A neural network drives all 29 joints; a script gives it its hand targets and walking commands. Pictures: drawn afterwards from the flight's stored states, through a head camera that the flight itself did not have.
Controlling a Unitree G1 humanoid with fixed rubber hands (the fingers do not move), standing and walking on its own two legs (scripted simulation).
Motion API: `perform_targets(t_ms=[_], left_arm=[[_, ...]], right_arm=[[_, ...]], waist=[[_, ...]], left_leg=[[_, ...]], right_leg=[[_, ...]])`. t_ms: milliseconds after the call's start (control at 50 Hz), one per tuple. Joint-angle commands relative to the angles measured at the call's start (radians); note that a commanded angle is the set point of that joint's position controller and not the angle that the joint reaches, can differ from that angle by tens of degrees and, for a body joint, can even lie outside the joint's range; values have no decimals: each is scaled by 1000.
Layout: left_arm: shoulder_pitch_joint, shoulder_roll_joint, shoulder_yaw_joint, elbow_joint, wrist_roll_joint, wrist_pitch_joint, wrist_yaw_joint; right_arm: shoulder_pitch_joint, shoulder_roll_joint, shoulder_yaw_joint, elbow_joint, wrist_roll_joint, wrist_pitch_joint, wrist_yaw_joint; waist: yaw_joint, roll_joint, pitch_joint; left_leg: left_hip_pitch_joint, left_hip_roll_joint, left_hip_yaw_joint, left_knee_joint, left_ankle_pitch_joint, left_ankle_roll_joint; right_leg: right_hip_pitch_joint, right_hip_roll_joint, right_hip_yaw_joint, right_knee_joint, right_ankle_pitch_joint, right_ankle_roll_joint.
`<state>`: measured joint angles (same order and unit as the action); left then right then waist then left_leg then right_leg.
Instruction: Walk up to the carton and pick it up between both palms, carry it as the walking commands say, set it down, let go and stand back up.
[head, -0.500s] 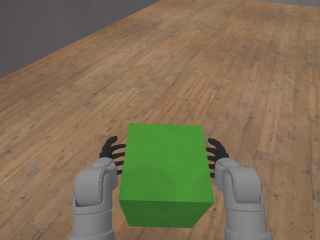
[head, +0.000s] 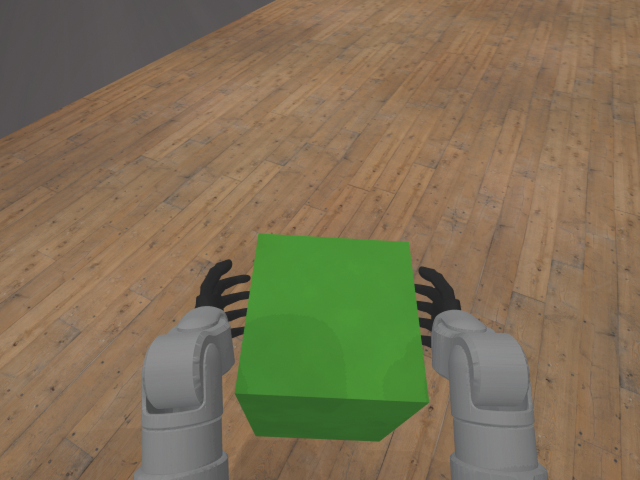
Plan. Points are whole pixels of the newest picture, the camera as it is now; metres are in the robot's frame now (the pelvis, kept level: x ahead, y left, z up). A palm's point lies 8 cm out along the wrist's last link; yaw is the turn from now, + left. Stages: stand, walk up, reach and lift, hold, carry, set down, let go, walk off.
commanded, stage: carry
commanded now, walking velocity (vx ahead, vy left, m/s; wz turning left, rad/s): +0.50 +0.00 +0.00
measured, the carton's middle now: (325, 348) +0.30 +0.01 +0.02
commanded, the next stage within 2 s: none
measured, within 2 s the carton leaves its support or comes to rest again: neither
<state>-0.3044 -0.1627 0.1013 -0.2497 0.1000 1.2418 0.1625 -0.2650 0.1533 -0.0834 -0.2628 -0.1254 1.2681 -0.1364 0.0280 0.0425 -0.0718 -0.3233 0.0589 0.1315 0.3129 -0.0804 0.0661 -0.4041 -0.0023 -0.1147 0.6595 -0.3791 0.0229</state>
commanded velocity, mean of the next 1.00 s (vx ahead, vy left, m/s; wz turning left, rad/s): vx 0.50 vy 0.00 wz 0.00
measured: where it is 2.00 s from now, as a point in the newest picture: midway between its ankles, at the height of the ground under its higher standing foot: (324, 252)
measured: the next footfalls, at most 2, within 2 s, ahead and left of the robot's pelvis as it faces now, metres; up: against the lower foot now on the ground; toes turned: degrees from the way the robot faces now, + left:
right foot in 0.08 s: +0.04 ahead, -0.12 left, +0.00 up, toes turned -8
left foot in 0.34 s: +0.23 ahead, +0.12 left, +0.00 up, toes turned +11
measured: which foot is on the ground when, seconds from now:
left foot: down 0.00-0.10, up 0.12-0.32, down 0.34-0.72, up 0.74-1.00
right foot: up 0.00-0.06, down 0.08-0.38, up 0.40-0.66, down 0.68-1.00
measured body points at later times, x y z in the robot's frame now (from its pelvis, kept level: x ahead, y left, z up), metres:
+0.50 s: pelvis +0.19 +0.02 +0.00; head +0.23 +0.01 +0.44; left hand +0.50 +0.15 +0.06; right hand +0.48 -0.12 +0.05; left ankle +0.19 +0.11 -0.75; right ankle +0.11 -0.09 -0.69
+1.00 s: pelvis +0.49 -0.02 +0.00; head +0.52 -0.04 +0.44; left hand +0.79 +0.12 +0.08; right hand +0.79 -0.15 +0.06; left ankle +0.59 +0.13 -0.71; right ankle +0.38 -0.10 -0.75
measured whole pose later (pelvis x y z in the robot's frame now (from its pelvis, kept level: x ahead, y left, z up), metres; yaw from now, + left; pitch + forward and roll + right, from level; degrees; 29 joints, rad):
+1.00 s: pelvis +0.49 -0.02 +0.00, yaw +2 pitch +5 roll +2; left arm -0.29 -0.16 0.09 -0.28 0.08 1.21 0.17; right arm -0.25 0.15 -0.07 -0.30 -0.11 1.25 -0.15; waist 0.03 0.00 -0.03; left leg -0.58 0.09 0.13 0.66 -0.17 -0.01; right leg -0.04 -0.03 -0.19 0.25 -0.29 -0.04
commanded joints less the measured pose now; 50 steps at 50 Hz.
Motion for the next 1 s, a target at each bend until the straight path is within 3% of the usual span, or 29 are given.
perform_targets(t_ms=[0, 20, 40, 60, 80, 100, 120, 160, 260, 300, 320, 340, 360, 380, 400, 420, 500, 540, 560, 620, 640, 660, 680, 700, 740, 780, 860, 900, 980], left_arm=[[-393, -1010, -682, 6, -415, 7, -284], [-393, -1023, -684, 28, -425, 9, -283], [-422, -1033, -705, 3, -439, 6, -293], [-470, -1037, -710, -32, -452, -2, -291], [-442, -1050, -700, 3, -444, -1, -295], [-428, -1047, -685, 23, -422, 0, -295], [-395, -1023, -668, 50, -405, 2, -294], [-489, -1059, -692, -47, -426, -15, -285], [-387, -1040, -672, -69, -398, -19, -263], [-377, -1023, -654, -65, -392, -21, -263], [-345, -1006, -658, -49, -386, -13, -267], [-411, -997, -664, -76, -399, -14, -272], [-453, -981, -683, -112, -413, -10, -274], [-432, -1009, -685, -80, -422, -8, -282], [-387, -1024, -674, -61, -422, -13, -285], [-415, -1050, -676, -77, -432, -28, -285], [-457, -1071, -705, -144, -457, -49, -279], [-417, -1041, -704, -125, -445, -38, -274], [-348, -1032, -712, -83, -422, -31, -268], [-345, -1019, -705, -78, -416, -18, -271], [-314, -995, -689, -47, -408, -16, -275], [-327, -981, -665, -41, -396, -12, -277], [-348, -998, -666, -11, -408, -8, -284], [-310, -1012, -646, 57, -389, -7, -289], [-379, -1034, -674, -23, -407, -23, -282], [-463, -1074, -680, -50, -432, -30, -280], [-450, -1066, -697, -98, -459, -36, -284], [-412, -1039, -673, -90, -457, -34, -295], [-356, -1022, -671, -56, -446, -22, -300]], right_arm=[[-409, 1013, 631, -34, 404, -30, 253], [-426, 997, 622, -44, 394, -32, 251], [-444, 1004, 626, -54, 390, -38, 252], [-505, 1019, 633, -92, 409, -44, 255], [-559, 1023, 657, -103, 419, -44, 256], [-585, 1022, 682, -88, 435, -31, 266], [-552, 1029, 686, -38, 448, -26, 268], [-638, 1045, 699, -140, 490, -39, 277], [-568, 1044, 710, -172, 505, -42, 264], [-575, 1057, 711, -160, 507, -40, 259], [-492, 1041, 700, -119, 486, -35, 261], [-512, 1040, 699, -124, 476, -48, 256], [-490, 1005, 681, -123, 449, -60, 252], [-514, 1018, 672, -140, 454, -65, 242], [-511, 1035, 692, -148, 460, -56, 244], [-533, 1065, 695, -162, 469, -63, 244], [-530, 1070, 701, -211, 472, -81, 246], [-502, 1038, 693, -202, 466, -77, 245], [-467, 1010, 687, -206, 451, -77, 242], [-456, 1008, 697, -160, 447, -56, 246], [-427, 997, 699, -127, 432, -52, 246], [-472, 993, 697, -135, 435, -46, 244], [-513, 987, 692, -131, 426, -40, 244], [-523, 1007, 708, -83, 436, -25, 251], [-528, 1022, 716, -94, 465, -38, 269], [-585, 1075, 708, -110, 494, -50, 271], [-542, 1073, 686, -147, 475, -76, 244], [-536, 1078, 699, -151, 458, -79, 225], [-500, 1045, 691, -165, 438, -65, 217]], waist=[[-38, 80, -300], [-44, 47, -332], [-24, 23, -359], [-17, -167, -314], [-6, -263, -249], [1, -248, -165], [0, -185, -183], [-1, -90, -172], [-5, -161, -224], [-26, -169, -312], [-56, -75, -363], [-85, 115, -411], [-78, 312, -413], [-67, 230, -397], [-60, 83, -384], [-53, 18, -388], [-55, 68, -325], [-56, 87, -326], [-51, 151, -325], [-29, 84, -315], [-13, -4, -354], [6, -145, -384], [9, -300, -338], [19, -373, -346], [13, -154, -283], [5, -31, -254], [2, -112, -298], [0, -229, -261], [-4, -197, -202]], left_leg=[[244, 172, -148, -109, -414, 31], [185, 135, -106, -46, -413, 9], [-7, 83, -47, 43, -366, -55], [-176, 51, 2, 231, -320, -70], [-342, -4, 32, 360, -318, -77], [-394, 27, -20, 404, -317, -66], [-390, 56, -67, 425, -294, -63], [-370, 44, -19, 335, -287, -75], [-211, -32, 85, 142, -99, -82], [113, -44, 105, 9, -21, -64], [392, 21, 14, 23, -42, -19], [556, 221, -271, -40, -105, 55], [698, 355, -519, -44, 73, 163], [711, 368, -506, -1, 229, 188], [690, 354, -433, 10, 233, 161], [658, 346, -368, 1, 201, 127], [493, 249, -126, -49, 131, 70], [469, 244, -94, -52, 106, 68], [453, 208, -52, -37, 144, 53], [274, 153, 63, 115, 91, -24], [133, 99, 94, 248, 84, -58], [-31, 60, 95, 405, -17, -80], [-229, -4, 69, 620, -291, -88], [-369, -24, 1, 789, -445, -84], [-427, 37, -84, 845, -406, -55], [-394, 83, -113, 679, -342, -71], [-317, 41, -44, 444, -234, -76], [-309, 27, 8, 380, -100, -79], [-196, -4, 61, 235, 4, -63]], right_leg=[[125, 31, -73, -299, 74, -14], [263, 25, -89, -389, 65, -27], [501, -29, -19, -404, 44, -51], [545, -202, 201, -471, -100, -77], [561, -336, 393, -518, -188, -145], [480, -395, 434, -573, -263, -200], [488, -396, 411, -569, -211, -217], [511, -315, 264, -507, 20, -200], [507, -237, 104, -397, 357, -154], [406, -161, -34, -226, 496, -88], [182, -133, -69, -72, 466, -51], [-19, -67, -112, 162, 275, -13], [-229, 31, -82, 276, -99, -3], [-294, -11, 14, 325, -165, -35], [-324, -45, 38, 364, -157, -48], [-298, -63, 58, 351, -127, -55], [-161, -24, -20, 22, 5, -33], [-109, -34, -22, -52, 99, -34], [-59, -13, -42, -105, 141, -36], [241, -11, -81, -263, 313, -50], [442, -38, -49, -243, 290, -66], [593, -165, 138, -281, 163, -110], [662, -321, 413, -366, 132, -174], [725, -428, 583, -395, 217, -258], [641, -396, 469, -395, 371, -256], [565, -361, 329, -416, 415, -212], [578, -310, 196, -461, 373, -195], [592, -252, 86, -449, 485, -158], [537, -214, -7, -414, 641, -125]])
